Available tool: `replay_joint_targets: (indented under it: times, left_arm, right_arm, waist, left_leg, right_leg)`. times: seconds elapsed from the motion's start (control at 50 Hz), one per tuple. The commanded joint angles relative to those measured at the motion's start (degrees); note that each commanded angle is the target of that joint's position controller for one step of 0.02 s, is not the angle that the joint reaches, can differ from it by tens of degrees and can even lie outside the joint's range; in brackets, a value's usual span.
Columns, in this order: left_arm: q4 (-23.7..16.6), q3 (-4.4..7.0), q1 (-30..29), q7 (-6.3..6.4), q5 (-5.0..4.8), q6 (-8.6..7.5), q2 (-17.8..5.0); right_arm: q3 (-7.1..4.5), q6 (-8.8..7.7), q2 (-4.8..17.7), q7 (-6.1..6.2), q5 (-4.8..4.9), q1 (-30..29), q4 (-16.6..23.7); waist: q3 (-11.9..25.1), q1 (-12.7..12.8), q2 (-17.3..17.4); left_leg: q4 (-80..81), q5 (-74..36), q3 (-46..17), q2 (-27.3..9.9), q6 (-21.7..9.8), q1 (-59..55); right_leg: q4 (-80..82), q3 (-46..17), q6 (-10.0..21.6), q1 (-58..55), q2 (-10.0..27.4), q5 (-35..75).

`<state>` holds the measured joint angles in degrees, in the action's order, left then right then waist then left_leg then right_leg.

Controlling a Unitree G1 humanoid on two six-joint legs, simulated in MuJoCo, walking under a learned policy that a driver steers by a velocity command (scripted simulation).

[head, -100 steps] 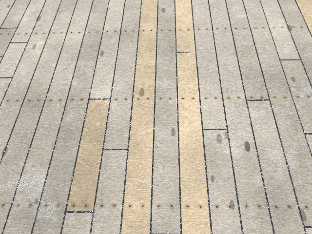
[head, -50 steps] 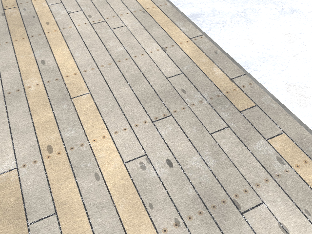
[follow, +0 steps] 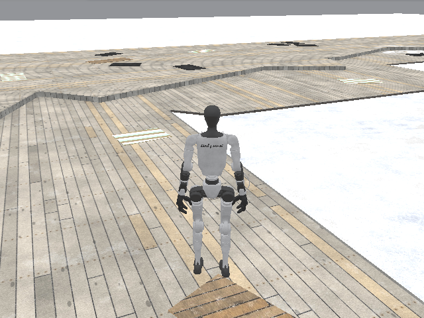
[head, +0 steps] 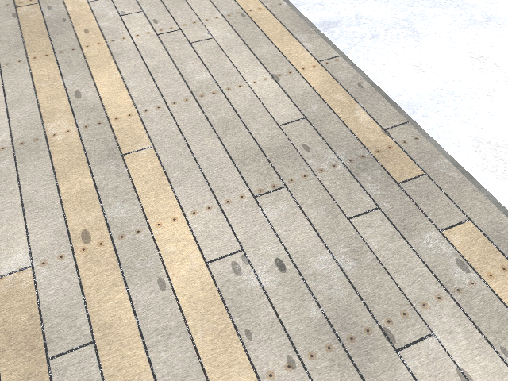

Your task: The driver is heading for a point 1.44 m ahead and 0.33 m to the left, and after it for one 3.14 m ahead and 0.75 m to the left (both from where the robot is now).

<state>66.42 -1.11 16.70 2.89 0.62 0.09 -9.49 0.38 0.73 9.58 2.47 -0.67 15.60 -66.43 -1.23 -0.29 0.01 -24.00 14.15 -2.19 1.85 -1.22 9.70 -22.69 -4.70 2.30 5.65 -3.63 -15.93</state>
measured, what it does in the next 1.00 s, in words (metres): walks ahead: left foot, then right foot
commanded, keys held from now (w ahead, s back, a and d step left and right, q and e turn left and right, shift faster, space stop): w+shift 0.84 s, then shift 0.16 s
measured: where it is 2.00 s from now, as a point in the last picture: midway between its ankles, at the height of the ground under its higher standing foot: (238, 276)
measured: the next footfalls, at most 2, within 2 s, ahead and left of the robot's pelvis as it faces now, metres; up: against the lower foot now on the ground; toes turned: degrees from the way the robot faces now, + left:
left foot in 0.26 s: +0.11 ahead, +0.14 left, +0.00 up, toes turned +3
right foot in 0.72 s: +0.57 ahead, -0.03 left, +0.00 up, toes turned -4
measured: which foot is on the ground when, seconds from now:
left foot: down 0.00-0.04, up 0.06-0.24, down 0.26-0.72, up 0.74-1.00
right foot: down 0.00-0.26, up 0.28-0.70, down 0.72-1.00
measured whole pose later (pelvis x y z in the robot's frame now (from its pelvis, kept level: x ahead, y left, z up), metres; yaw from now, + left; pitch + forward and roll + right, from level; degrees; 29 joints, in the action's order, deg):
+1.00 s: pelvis +0.61 +0.04 +0.00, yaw +0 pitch +0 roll -2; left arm 61.2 2.6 26.6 -0.9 0.4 -6.7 -12.1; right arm -1.6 -5.0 12.9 -2.0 -2.0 4.2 -46.9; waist -3.0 2.2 1.6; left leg -49.0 2.5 0.3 -6.3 -3.2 40.1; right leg -15.5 5.0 4.9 0.5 -5.7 -15.4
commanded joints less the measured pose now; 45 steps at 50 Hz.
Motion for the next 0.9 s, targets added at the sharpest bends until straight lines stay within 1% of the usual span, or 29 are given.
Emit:
replay_joint_targets:
  times: [0.02,0.04,0.06,0.08,0.1,0.14,0.22,0.24,0.26,0.28,0.3,0.32,0.34,0.38,0.42,0.5,0.58,0.64,0.68,0.7,0.72,0.74,0.76,0.78,0.8,0.82,0.84,0.86,0.9]
  left_arm:
    - [-1.33,2.44,4.90,-0.42,0.54,0.44,-8.94]
    - [-1.46,2.41,7.84,-0.80,0.62,0.47,-7.71]
    - [-1.54,2.89,9.49,-0.77,0.08,0.22,-8.77]
    - [-1.45,3.91,9.64,-0.74,0.21,-0.33,-10.39]
    - [-2.04,4.33,9.62,-1.03,0.75,-1.05,-10.11]
    - [-4.10,5.06,6.15,-1.33,0.88,-2.59,-10.67]
    - [-7.17,5.97,-1.65,-1.54,-0.49,-3.78,-11.30]
    - [-7.61,5.95,-2.30,-1.65,-0.11,-3.92,-10.56]
    - [-8.73,5.50,-3.63,-1.92,0.57,-4.68,-8.93]
    - [-12.71,3.89,-6.00,-2.53,0.32,-5.78,-2.69]
    - [-14.39,4.17,-6.62,-3.41,0.93,-6.03,-4.19]
    - [-15.33,4.44,-9.43,-4.15,1.48,-5.95,-5.97]
    - [-14.93,4.65,-9.26,-5.07,1.73,-6.09,-6.84]
    - [-14.14,4.82,-6.66,-6.06,2.49,-5.36,-6.56]
    - [-15.20,4.58,-8.89,-6.50,2.22,-4.06,-5.80]
    - [-20.23,4.11,-20.70,-6.54,1.66,-3.14,-5.72]
    - [-24.32,2.83,-28.21,-6.81,0.93,-3.35,-4.08]
    - [-24.76,3.15,-25.22,-5.60,0.70,-3.50,-5.78]
    - [-21.69,4.75,-11.54,-4.24,0.68,-3.77,-9.91]
    - [-18.05,5.95,0.76,-3.37,0.62,-3.83,-12.07]
    - [-15.61,7.46,10.98,-2.50,1.66,-3.92,-15.96]
    - [-15.21,8.81,12.25,-2.78,2.65,-4.03,-19.97]
    - [-15.42,8.44,8.36,-3.91,2.02,-3.83,-17.25]
    - [-15.08,7.67,2.58,-3.96,1.94,-4.45,-13.97]
    - [-14.28,6.79,1.09,-4.08,1.85,-5.15,-10.03]
    - [-13.27,5.91,0.73,-4.08,1.97,-5.81,-7.54]
    - [-12.27,5.56,0.16,-3.54,1.80,-5.95,-7.14]
    - [-12.01,4.92,-0.43,-3.29,1.34,-6.54,-5.78]
    - [-10.66,4.53,1.97,-3.29,0.42,-7.88,-6.79]
  right_arm:
    - [-1.73,0.29,6.89,-0.62,-0.80,2.52,2.11]
    - [-2.05,0.20,7.31,-1.17,-0.99,-1.47,4.38]
    - [-1.30,-0.41,3.95,-1.63,-0.61,-5.42,7.16]
    - [-0.75,-1.32,1.90,-2.12,-1.15,-8.17,9.25]
    - [-1.61,-2.28,5.04,-2.36,-1.70,-11.10,10.74]
    - [-2.75,-3.69,7.15,-3.27,-1.17,-10.42,12.20]
    - [-3.48,-4.30,4.80,-3.96,0.27,1.54,10.63]
    - [-4.25,-4.22,5.64,-3.40,0.39,8.27,8.11]
    - [-5.31,-4.79,7.97,-2.62,-0.19,16.99,5.74]
    - [-6.35,-5.49,13.86,-1.96,-1.69,24.69,4.84]
    - [-5.65,-4.92,11.79,-1.94,-1.70,19.84,5.20]
    - [-5.28,-5.07,10.74,-2.14,-1.61,10.94,8.28]
    - [-5.11,-5.75,10.15,-2.64,-1.27,7.51,9.80]
    - [-4.45,-6.69,8.76,-2.66,-0.85,7.13,9.90]
    - [-4.12,-7.45,7.82,-2.45,-0.63,9.84,8.72]
    - [-3.53,-8.11,6.76,-2.72,-0.22,14.77,8.04]
    - [-3.26,-8.80,7.32,-2.17,0.13,15.95,7.70]
    - [-3.46,-8.79,9.97,-2.12,-0.03,16.02,7.24]
    - [-4.34,-7.64,13.17,-1.24,-1.04,15.53,6.80]
    - [-4.84,-6.78,14.60,-0.89,-1.15,13.64,7.06]
    - [-4.51,-6.62,12.16,-1.08,-1.37,12.88,8.13]
    - [-2.52,-7.54,2.00,-2.94,2.04,18.52,10.42]
    - [-3.64,-8.41,7.84,-3.00,2.06,14.76,11.48]
    - [-4.14,-8.43,9.31,-2.61,1.74,6.20,14.03]
    - [-3.75,-8.52,8.21,-2.75,1.18,4.57,14.84]
    - [-3.53,-7.95,6.57,-3.15,-0.18,2.07,15.69]
    - [-2.95,-6.80,4.46,-3.88,-1.13,5.11,15.85]
    - [-2.68,-5.78,3.65,-4.39,-1.68,4.85,15.63]
    - [-2.52,-4.81,3.85,-4.48,-1.59,1.52,17.31]
  waist:
    - [-4.11,0.87,-2.65]
    - [-7.63,2.84,-2.25]
    - [-10.83,4.26,-7.38]
    - [-12.25,4.59,-12.30]
    - [-11.52,5.42,-9.19]
    - [-7.22,2.70,-4.92]
    - [-5.71,-5.14,-7.35]
    - [-5.23,-7.84,-2.86]
    - [-2.03,-11.64,4.57]
    - [3.12,-12.85,21.26]
    - [-0.35,-8.12,16.70]
    - [-5.45,-4.30,7.11]
    - [-4.25,-2.87,1.74]
    - [-2.92,-0.14,1.75]
    - [-4.94,-0.09,3.19]
    - [-8.77,-2.29,1.56]
    - [-10.66,-2.67,2.90]
    - [-5.19,-0.09,5.94]
    - [3.91,6.65,9.47]
    - [9.57,12.60,9.21]
    - [15.20,15.92,6.36]
    - [24.21,8.29,-14.32]
    - [22.63,7.94,-7.25]
    - [11.03,6.56,-3.78]
    - [5.38,4.44,2.24]
    - [2.05,2.54,3.78]
    - [1.90,-0.94,0.25]
    - [-1.33,-2.22,0.74]
    - [-6.37,-3.20,0.00]
  left_leg:
    - [-1.69,25.20,-3.48,-1.49,-4.01,5.11]
    - [-4.64,29.56,-5.16,-1.71,-4.90,12.62]
    - [-9.70,23.85,-1.62,-0.21,-3.71,20.29]
    - [-17.20,10.64,4.36,-0.71,-2.33,24.13]
    - [-22.18,9.04,2.87,-3.15,-2.09,27.08]
    - [-23.33,7.51,1.27,-5.09,-1.83,27.21]
    - [-5.21,3.83,8.39,-1.23,-2.90,-2.89]
    - [-2.83,3.14,10.89,1.48,-2.38,-13.32]
    - [-1.34,7.39,4.57,-2.13,-2.94,-25.52]
    - [11.85,31.25,-24.72,-19.86,-6.85,-29.97]
    - [18.43,40.53,-42.42,-24.81,-11.01,-22.80]
    - [17.10,37.71,-36.67,-24.66,-11.22,-16.80]
    - [16.44,30.64,-29.35,-21.34,-10.56,-13.44]
    - [19.19,23.01,-20.19,-17.04,-9.09,-9.53]
    - [20.73,15.20,-14.66,-14.46,-8.97,-9.16]
    - [23.79,0.03,-5.99,-11.25,-9.31,-7.74]
    - [28.34,-20.53,-0.28,-12.13,-9.25,-7.87]
    - [18.74,-58.40,4.11,-13.39,-7.76,-16.52]
    - [0.27,-74.87,4.95,-14.79,-6.70,-18.65]
    - [-14.88,-71.77,5.87,-14.24,-6.20,-14.99]
    - [-33.82,-53.91,5.53,-11.49,-6.35,-2.05]
    - [-60.26,1.99,2.39,0.92,-3.56,21.64]
    - [-65.11,6.41,-5.01,0.66,-6.14,29.78]
    - [-64.41,1.61,-3.45,-2.95,-6.77,34.01]
    - [-59.75,-0.61,-3.08,-5.66,-7.07,32.06]
    - [-55.13,-1.17,-4.16,-7.80,-7.06,28.05]
    - [-53.94,0.12,-3.48,-7.94,-5.99,25.46]
    - [-51.57,0.45,-3.41,-9.15,-4.72,24.38]
    - [-46.23,0.59,-0.77,-9.69,-2.24,25.99]
  right_leg:
    - [4.68,-9.02,5.82,7.77,5.70,-29.00]
    - [6.65,-12.44,7.37,6.96,7.34,-35.97]
    - [10.84,-19.74,9.76,5.21,11.68,-38.68]
    - [15.93,-27.47,12.71,2.59,18.43,-37.06]
    - [17.73,-30.09,13.91,1.78,21.21,-31.32]
    - [16.53,-25.02,12.51,-1.54,20.11,-21.54]
    - [12.01,-10.19,8.83,17.38,12.47,-18.05]
    - [5.90,-8.03,8.56,24.08,10.10,-16.38]
    - [-8.94,-3.79,7.48,32.34,6.32,-10.54]
    - [-33.08,4.32,5.01,40.67,-0.07,-12.48]
    - [-43.14,0.42,5.83,47.42,0.60,-9.07]
    - [-47.64,0.12,5.94,50.15,6.00,-1.83]
    - [-46.89,-0.07,5.17,46.99,8.09,3.06]
    - [-43.92,1.37,3.06,41.82,9.82,5.18]
    - [-43.75,3.83,1.64,43.69,9.84,7.81]
    - [-33.42,8.35,0.50,45.21,8.76,13.10]
    - [-16.52,12.44,2.47,34.75,6.83,18.12]
    - [-12.61,15.21,6.00,25.51,1.73,13.93]
    - [-13.30,14.40,7.91,10.85,-2.11,6.91]
    - [-9.85,13.60,8.71,-1.85,-2.20,5.85]
    - [-10.31,4.23,10.16,-17.50,6.10,-5.78]
    - [-0.48,-32.53,17.19,-34.03,24.55,-28.87]
    - [9.36,-44.03,17.12,-30.62,24.54,-33.79]
    - [9.05,-32.97,15.40,-21.44,22.62,-25.83]
    - [10.51,-25.30,14.03,-11.32,21.30,-17.04]
    - [10.72,-18.00,11.45,-3.08,17.56,-9.37]
    - [12.64,-16.44,11.72,2.46,17.33,-12.80]
    - [14.88,-13.43,11.25,7.62,16.03,-8.59]
    - [15.65,-6.37,11.85,11.31,15.68,16.86]
Velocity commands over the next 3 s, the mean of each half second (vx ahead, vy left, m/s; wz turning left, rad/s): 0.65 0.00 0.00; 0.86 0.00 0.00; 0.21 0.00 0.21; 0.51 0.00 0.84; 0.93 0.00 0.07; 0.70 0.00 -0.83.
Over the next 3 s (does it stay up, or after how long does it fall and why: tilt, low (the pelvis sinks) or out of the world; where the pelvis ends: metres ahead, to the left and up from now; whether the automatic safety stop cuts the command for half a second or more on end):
stays up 1.43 0.58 -0.01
